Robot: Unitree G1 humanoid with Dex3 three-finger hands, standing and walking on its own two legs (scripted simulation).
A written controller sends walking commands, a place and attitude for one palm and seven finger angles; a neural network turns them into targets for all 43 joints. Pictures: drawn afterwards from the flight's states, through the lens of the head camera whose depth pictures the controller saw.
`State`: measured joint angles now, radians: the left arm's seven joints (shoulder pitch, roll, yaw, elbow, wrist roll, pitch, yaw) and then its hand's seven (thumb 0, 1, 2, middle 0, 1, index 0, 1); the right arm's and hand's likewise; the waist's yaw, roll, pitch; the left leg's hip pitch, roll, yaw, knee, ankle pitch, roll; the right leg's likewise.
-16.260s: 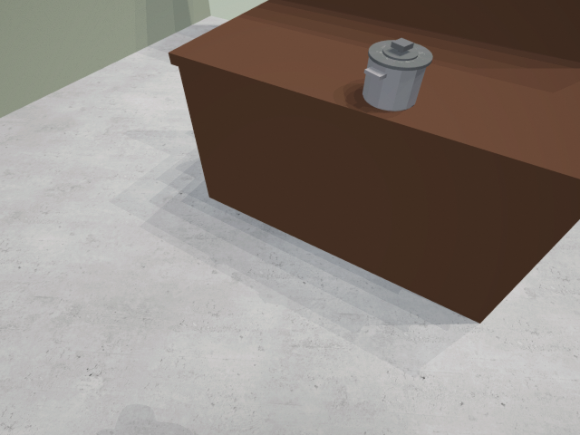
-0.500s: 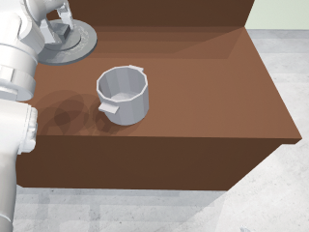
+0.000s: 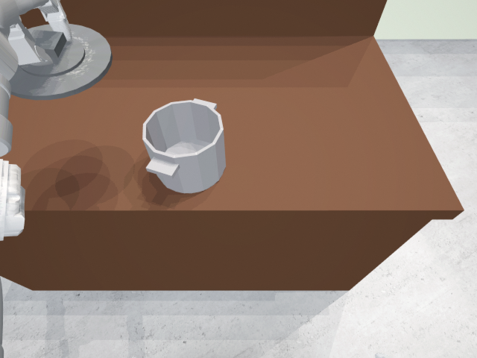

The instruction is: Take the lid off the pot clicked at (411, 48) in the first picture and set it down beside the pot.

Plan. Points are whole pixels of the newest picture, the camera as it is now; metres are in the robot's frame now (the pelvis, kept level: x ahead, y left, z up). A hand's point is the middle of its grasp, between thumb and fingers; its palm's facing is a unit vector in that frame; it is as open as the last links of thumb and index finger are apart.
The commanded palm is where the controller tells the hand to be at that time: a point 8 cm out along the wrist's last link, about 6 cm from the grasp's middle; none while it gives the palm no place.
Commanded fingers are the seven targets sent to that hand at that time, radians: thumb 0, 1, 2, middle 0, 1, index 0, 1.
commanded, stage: move the lid sideways beside the pot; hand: left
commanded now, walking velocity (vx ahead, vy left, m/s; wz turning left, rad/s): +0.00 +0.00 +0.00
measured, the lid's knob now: (46, 43) +0.52 +0.26 +0.24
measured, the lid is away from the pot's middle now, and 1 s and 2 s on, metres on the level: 0.17 0.23 0.22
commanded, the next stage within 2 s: lower the lid onto the table in 0.58 s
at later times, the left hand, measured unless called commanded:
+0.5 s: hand out of the picture +0.47 +0.31 +0.26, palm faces -0.28 -0.06 -0.96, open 7.7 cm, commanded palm +0.49 +0.31 +0.34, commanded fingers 0.00 0.73 0.91 -1.05 -1.13 -0.77 -1.04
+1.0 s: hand (3, 62) +0.48 +0.31 +0.24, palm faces -0.31 -0.11 -0.94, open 7.7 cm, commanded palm +0.50 +0.31 +0.31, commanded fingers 0.00 0.73 0.91 -1.05 -1.13 -0.77 -1.04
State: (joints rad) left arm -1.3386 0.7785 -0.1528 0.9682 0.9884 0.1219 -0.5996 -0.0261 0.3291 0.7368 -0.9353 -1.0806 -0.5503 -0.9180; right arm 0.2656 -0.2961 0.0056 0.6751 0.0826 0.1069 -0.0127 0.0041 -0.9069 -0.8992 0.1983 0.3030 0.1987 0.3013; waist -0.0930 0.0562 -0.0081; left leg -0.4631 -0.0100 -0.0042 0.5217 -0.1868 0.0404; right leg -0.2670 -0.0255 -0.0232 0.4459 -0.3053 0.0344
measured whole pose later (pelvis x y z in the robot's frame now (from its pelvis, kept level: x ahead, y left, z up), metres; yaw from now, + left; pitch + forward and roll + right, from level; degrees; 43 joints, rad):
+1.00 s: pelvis +0.00 +0.01 +0.00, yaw +0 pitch +9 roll -2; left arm -1.36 0.89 -0.13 1.08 1.00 0.08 -0.61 -0.02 0.33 0.74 -0.94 -1.08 -0.55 -0.92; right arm 0.30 -0.30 0.02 0.69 0.10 0.12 -0.02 0.00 -0.91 -0.90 0.20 0.30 0.20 0.30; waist -0.11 0.05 0.00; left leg -0.51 0.00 0.00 0.56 -0.21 0.05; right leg -0.30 -0.02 -0.02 0.44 -0.30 0.04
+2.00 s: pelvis +0.00 +0.00 -0.01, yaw -1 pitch +11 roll -3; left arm -1.24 0.87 -0.12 1.12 0.98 0.01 -0.55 -0.02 0.34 0.74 -0.94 -1.08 -0.54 -0.92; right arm 0.30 -0.30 0.02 0.70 0.10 0.14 -0.05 0.00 -0.91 -0.90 0.20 0.30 0.20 0.30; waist -0.12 0.03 -0.03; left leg -0.59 0.01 0.00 0.63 -0.24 0.04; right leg -0.38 -0.01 -0.01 0.52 -0.34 0.04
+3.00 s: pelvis +0.00 +0.01 -0.02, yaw -3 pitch +15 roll -4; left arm -1.18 0.89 -0.08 1.21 1.01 -0.07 -0.49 -0.01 0.34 0.74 -0.94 -1.09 -0.54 -0.92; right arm 0.34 -0.29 0.02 0.71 0.10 0.15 -0.08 0.00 -0.90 -0.90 0.20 0.30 0.20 0.30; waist -0.15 0.04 -0.07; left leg -0.73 0.03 0.01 0.75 -0.29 0.05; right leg -0.52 0.01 0.01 0.64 -0.38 0.05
